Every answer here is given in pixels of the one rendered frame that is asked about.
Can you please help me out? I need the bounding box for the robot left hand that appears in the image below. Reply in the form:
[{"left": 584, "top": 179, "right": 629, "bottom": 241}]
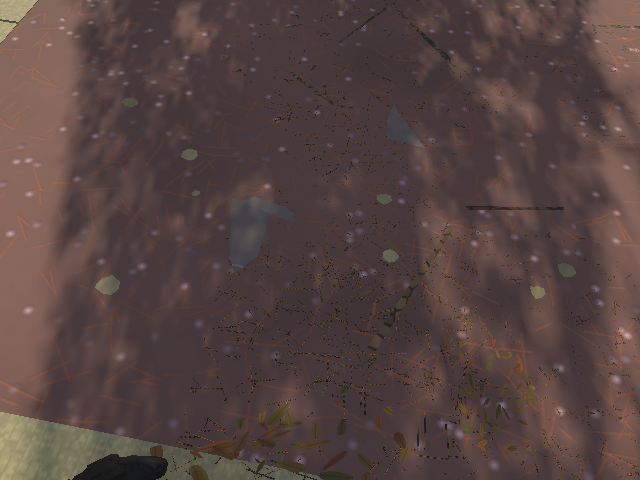
[{"left": 68, "top": 454, "right": 168, "bottom": 480}]

